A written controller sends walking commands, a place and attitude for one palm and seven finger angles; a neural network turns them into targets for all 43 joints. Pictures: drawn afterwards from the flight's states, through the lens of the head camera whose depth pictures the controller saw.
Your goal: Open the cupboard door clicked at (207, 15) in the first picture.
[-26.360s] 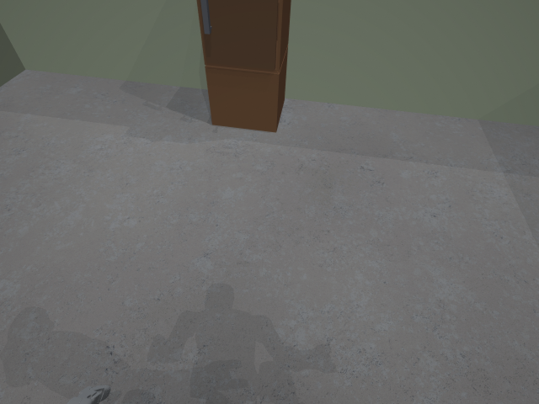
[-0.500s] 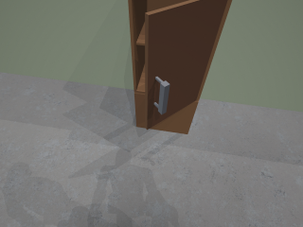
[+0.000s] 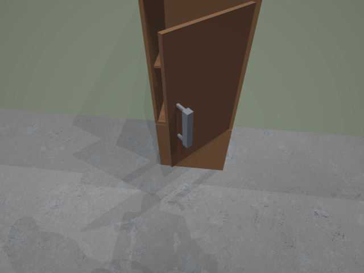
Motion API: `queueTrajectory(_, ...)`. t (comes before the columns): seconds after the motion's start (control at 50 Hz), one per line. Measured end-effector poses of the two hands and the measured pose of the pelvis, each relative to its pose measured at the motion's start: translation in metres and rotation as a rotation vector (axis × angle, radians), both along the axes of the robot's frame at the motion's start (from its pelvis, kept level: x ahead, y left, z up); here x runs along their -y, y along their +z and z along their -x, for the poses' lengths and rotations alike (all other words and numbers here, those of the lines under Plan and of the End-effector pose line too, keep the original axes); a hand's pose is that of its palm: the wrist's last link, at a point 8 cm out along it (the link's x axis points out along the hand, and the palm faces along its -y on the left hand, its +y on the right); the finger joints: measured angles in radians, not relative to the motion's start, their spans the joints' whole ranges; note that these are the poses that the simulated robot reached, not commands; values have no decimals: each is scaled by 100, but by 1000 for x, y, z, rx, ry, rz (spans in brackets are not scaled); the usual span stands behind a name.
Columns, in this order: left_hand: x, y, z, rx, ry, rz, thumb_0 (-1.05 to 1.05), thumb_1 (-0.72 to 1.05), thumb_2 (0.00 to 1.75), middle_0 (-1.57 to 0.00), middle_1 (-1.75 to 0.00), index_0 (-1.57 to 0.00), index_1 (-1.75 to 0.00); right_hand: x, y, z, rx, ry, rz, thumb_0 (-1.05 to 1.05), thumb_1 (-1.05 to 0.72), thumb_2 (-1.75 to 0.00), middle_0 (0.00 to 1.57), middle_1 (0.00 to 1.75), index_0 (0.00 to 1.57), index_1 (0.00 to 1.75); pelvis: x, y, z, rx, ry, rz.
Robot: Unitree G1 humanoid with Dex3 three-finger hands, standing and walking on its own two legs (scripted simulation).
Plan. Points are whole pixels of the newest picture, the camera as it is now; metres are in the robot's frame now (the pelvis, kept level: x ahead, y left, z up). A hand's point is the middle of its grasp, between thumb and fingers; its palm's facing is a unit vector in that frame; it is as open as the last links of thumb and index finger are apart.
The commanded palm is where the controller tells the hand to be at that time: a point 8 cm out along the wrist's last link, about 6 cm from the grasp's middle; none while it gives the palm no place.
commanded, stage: let the arm hang, fingers relaxed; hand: left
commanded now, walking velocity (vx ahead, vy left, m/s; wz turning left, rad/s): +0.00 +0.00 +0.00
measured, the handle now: (183, 125) +0.62 +0.03 -0.09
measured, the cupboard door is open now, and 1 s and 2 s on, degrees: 46 46 46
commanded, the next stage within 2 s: look to check the result in 0.08 s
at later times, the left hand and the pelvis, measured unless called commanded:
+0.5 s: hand out of the picture +0.04 +0.19 -0.17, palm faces +0.01 -0.96 -0.27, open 7.4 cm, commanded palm none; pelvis +0.02 -0.02 +0.00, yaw +0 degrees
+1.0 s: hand out of the picture +0.07 +0.18 -0.17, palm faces -0.04 -0.97 -0.25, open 7.4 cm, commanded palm none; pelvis +0.03 -0.02 +0.00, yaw -4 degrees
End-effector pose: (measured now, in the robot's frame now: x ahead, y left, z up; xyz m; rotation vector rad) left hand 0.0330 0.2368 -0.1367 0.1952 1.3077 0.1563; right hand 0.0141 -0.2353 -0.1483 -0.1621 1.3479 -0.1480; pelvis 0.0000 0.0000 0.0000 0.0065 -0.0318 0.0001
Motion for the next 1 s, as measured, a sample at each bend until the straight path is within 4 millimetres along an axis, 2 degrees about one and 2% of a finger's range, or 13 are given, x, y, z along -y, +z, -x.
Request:
queueTrajectory(0.08, 8, -1, -8, 8, -6, 13, 1, 91, 90, -20, -30, -20, -30, 4, 2, -1, -11, -2, 4, 0, -90, -89, 19, 30, 20, 30, 4, 1, -3, -2, 0, 0)
queueTrajectory(0.18, 12, -1, -10, -5, -3, 12, 1, 91, 90, -21, -30, -20, -30, 8, 2, 0, -31, -5, 5, 0, -90, -89, 19, 30, 20, 30, 8, 1, -8, -3, 1, 1)
queueTrajectory(0.5, 3, 6, -1, -61, 18, -45, 1, 91, 90, -20, -30, -20, -30, 25, 0, -14, -42, 2, 9, 1, -90, -89, 20, 30, 20, 30, 20, 2, -18, -4, -2, 0)
queueTrajectory(0.84, 7, 6, -28, -15, 3, -42, 1, 91, 90, -21, -30, -20, -30, 44, 6, -37, -4, 13, 49, 0, -90, -89, 20, 30, 20, 30, 25, 2, -26, -7, -7, 1)
queueTrajectory(1.0, 13, -3, -34, -51, -31, -22, 1, 91, 90, -20, -30, -20, -30, 35, 1, -27, 5, -66, 46, 0, -90, -89, 19, 30, 20, 30, 23, -3, -25, -15, -74, 4)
